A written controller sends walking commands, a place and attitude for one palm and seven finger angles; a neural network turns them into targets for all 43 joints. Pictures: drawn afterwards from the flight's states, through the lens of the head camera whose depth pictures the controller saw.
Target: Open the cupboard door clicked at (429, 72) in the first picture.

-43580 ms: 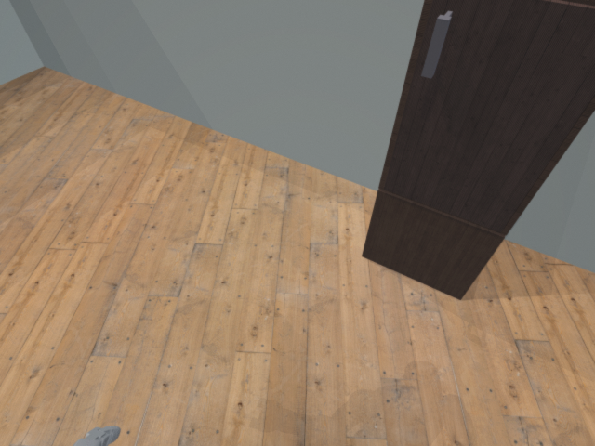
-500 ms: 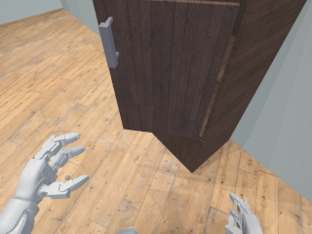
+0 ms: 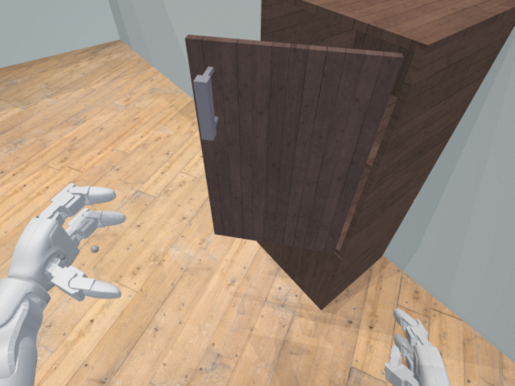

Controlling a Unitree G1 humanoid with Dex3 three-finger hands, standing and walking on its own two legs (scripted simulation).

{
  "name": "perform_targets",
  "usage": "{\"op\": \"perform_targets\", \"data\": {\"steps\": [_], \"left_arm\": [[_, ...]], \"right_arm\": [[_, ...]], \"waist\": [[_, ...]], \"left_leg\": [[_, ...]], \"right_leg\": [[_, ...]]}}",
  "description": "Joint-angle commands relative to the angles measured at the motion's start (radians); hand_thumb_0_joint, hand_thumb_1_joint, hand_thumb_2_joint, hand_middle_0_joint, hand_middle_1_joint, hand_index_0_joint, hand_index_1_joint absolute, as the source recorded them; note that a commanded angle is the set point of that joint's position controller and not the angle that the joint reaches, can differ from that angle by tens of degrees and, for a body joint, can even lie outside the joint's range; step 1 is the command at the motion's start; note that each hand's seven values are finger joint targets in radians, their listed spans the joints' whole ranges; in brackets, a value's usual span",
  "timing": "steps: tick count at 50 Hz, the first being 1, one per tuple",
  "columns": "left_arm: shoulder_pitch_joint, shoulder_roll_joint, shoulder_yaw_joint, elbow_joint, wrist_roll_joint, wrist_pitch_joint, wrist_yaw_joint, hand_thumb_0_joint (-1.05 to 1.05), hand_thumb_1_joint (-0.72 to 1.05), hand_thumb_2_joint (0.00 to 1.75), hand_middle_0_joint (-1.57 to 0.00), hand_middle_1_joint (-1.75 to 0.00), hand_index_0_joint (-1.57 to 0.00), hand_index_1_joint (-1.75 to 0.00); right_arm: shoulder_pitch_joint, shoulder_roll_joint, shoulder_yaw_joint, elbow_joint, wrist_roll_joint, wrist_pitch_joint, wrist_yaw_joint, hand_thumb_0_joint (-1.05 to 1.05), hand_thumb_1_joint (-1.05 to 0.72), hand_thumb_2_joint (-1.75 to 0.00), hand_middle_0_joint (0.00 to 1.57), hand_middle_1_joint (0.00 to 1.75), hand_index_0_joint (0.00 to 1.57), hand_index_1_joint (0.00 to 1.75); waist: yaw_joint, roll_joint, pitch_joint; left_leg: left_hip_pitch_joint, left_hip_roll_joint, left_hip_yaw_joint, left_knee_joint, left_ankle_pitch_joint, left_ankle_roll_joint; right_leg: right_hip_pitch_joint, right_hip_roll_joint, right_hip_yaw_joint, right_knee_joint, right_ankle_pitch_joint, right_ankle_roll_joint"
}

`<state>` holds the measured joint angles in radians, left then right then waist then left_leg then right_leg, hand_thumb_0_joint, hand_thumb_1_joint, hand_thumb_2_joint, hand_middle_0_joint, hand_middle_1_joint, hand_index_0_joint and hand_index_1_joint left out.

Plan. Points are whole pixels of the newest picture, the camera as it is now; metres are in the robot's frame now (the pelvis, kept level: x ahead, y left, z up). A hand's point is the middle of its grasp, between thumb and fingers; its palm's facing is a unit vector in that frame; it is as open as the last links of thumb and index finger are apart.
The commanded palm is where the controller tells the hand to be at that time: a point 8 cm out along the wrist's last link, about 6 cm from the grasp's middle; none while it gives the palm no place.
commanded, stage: raise the hand with hooked fingers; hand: left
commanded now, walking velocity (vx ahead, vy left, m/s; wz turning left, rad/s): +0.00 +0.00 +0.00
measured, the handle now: (209, 103) +0.57 +0.15 +0.15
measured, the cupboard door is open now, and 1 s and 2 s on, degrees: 41 41 41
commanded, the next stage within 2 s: move the hooked fingers beside the handle in 0.86 s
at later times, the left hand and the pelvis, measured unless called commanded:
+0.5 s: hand (73, 191) +0.30 +0.28 +0.18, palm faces -0.03 -1.00 -0.08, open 14.0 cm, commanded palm +0.27 +0.32 +0.18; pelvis +0.01 +0.00 +0.01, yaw +0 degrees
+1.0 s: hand (90, 198) +0.30 +0.25 +0.17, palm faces -0.02 -1.00 -0.06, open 14.0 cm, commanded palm +0.28 +0.30 +0.18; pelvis +0.01 -0.02 +0.01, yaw +0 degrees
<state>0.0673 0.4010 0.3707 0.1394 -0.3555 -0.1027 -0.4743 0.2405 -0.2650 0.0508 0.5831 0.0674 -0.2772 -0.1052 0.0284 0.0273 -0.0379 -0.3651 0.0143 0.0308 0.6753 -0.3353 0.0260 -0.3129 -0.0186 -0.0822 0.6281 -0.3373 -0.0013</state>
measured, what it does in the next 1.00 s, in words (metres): stands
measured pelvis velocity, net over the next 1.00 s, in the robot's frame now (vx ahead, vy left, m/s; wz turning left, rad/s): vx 0.01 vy -0.02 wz -0.01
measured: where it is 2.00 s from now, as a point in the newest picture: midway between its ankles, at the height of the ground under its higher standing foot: outside the picture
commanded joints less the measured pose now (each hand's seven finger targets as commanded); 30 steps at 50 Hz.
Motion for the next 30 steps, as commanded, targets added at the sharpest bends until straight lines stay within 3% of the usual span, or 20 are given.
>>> {"op": "perform_targets", "data": {"steps": [1, 3, 6, 8, 10, 18, 20, 22, 27, 30], "left_arm": [[-0.271, 0.252, 0.106, -0.189, -0.02, -0.008, -0.01, 0.0, -0.5, 0.3, -0.3, -1.2, -0.3, -1.2], [-0.304, 0.264, 0.119, -0.19, -0.018, 0.005, -0.013, 0.0, -0.5, 0.3, -0.3, -1.2, -0.3, -1.2], [-0.343, 0.308, 0.152, -0.153, -0.018, 0.026, -0.021, 0.0, -0.5, 0.3, -0.3, -1.2, -0.3, -1.2], [-0.391, 0.314, 0.148, -0.141, -0.014, 0.038, -0.032, 0.0, -0.5, 0.3, -0.3, -1.2, -0.3, -1.2], [-0.435, 0.322, 0.146, -0.129, -0.014, 0.047, -0.039, 0.0, -0.5, 0.3, -0.3, -1.2, -0.3, -1.2], [-0.552, 0.412, 0.19, -0.059, -0.007, 0.086, -0.074, 0.0, -0.5, 0.3, -0.3, -1.2, -0.3, -1.2], [-0.498, 0.362, 0.157, 0.003, -0.01, 0.103, -0.086, 0.0, -0.5, 0.3, -0.3, -1.2, -0.3, -1.2], [-0.462, 0.348, 0.149, 0.046, -0.022, 0.117, -0.103, 0.0, -0.5, 0.3, -0.3, -1.2, -0.3, -1.2], [-0.513, 0.403, 0.197, -0.086, -0.02, 0.089, -0.08, 0.0, -0.5, 0.3, -0.3, -1.2, -0.3, -1.2], [-0.495, 0.405, 0.226, -0.076, -0.024, 0.068, -0.062, 0.0, -0.5, 0.3, -0.3, -1.2, -0.3, -1.2]], "right_arm": [[-0.072, -0.136, -0.041, -0.145, 0.002, -0.046, -0.011, 0.0, -0.9, -0.9, 0.2, 0.3, 0.2, 0.3], [-0.073, -0.133, -0.04, -0.147, 0.003, -0.042, -0.012, 0.0, -0.9, -0.9, 0.2, 0.3, 0.2, 0.3], [-0.076, -0.133, -0.033, -0.138, 0.0, -0.033, -0.013, 0.0, -0.9, -0.9, 0.2, 0.3, 0.2, 0.3], [-0.08, -0.133, -0.03, -0.137, 0.003, -0.026, -0.015, 0.0, -0.9, -0.9, 0.2, 0.3, 0.2, 0.3], [-0.085, -0.132, -0.028, -0.134, 0.005, -0.021, -0.018, 0.0, -0.9, -0.9, 0.2, 0.3, 0.2, 0.3], [-0.08, -0.141, -0.025, -0.133, 0.01, -0.004, -0.017, 0.0, -0.9, -0.9, 0.2, 0.3, 0.2, 0.3], [-0.071, -0.142, -0.03, -0.134, 0.013, 0.0, -0.013, 0.0, -0.9, -0.9, 0.2, 0.3, 0.2, 0.3], [-0.07, -0.147, -0.032, -0.134, 0.016, 0.006, -0.003, 0.0, -0.9, -0.9, 0.2, 0.3, 0.2, 0.3], [-0.083, -0.143, -0.038, -0.154, 0.011, 0.004, 0.004, 0.0, -0.9, -0.9, 0.2, 0.3, 0.2, 0.3], [-0.077, -0.142, -0.043, -0.147, 0.009, 0.001, -0.001, 0.0, -0.9, -0.9, 0.2, 0.3, 0.2, 0.3]], "waist": [[-0.002, 0.076, -0.129], [-0.004, 0.066, -0.158], [0.004, 0.051, -0.147], [-0.002, 0.079, -0.159], [-0.007, 0.067, -0.151], [0.004, 0.085, -0.193], [-0.001, 0.043, -0.17], [0.002, 0.01, -0.141], [0.012, 0.072, -0.216], [0.01, 0.033, -0.216]], "left_leg": [[0.158, -0.005, -0.076, -0.156, 0.215, -0.002], [0.188, -0.002, -0.079, -0.167, 0.23, -0.002], [0.199, -0.005, -0.082, -0.179, 0.253, -0.003], [0.214, -0.005, -0.078, -0.186, 0.267, -0.004], [0.224, -0.004, -0.082, -0.194, 0.261, -0.004], [0.27, -0.015, -0.079, -0.219, 0.309, -0.001], [0.26, -0.015, -0.079, -0.219, 0.315, 0.001], [0.234, -0.018, -0.069, -0.218, 0.305, 0.003], [0.276, -0.021, -0.056, -0.21, 0.348, 0.005], [0.275, -0.019, -0.051, -0.21, 0.345, 0.008]], "right_leg": [[0.02, 0.044, 0.009, -0.111, 0.204, -0.025], [0.025, 0.044, 0.005, -0.118, 0.216, -0.022], [0.049, 0.046, 0.007, -0.138, 0.239, -0.026], [0.05, 0.042, 0.007, -0.144, 0.25, -0.025], [0.049, 0.04, 0.005, -0.153, 0.244, -0.024], [0.095, 0.04, 0.011, -0.188, 0.29, -0.029], [0.082, 0.038, 0.007, -0.188, 0.298, -0.026], [0.081, 0.038, 0.012, -0.192, 0.314, -0.024], [0.114, 0.034, 0.019, -0.184, 0.346, -0.025], [0.113, 0.034, 0.018, -0.186, 0.355, -0.019]]}}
